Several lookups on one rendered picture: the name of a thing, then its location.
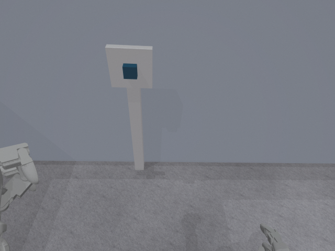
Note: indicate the left robot hand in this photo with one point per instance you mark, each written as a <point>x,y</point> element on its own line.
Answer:
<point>15,162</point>

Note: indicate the panel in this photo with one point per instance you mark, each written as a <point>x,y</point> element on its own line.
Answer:
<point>117,55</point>

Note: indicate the button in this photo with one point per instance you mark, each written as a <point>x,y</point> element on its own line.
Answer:
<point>130,71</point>

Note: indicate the right robot hand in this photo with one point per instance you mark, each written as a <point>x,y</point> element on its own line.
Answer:
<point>274,239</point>

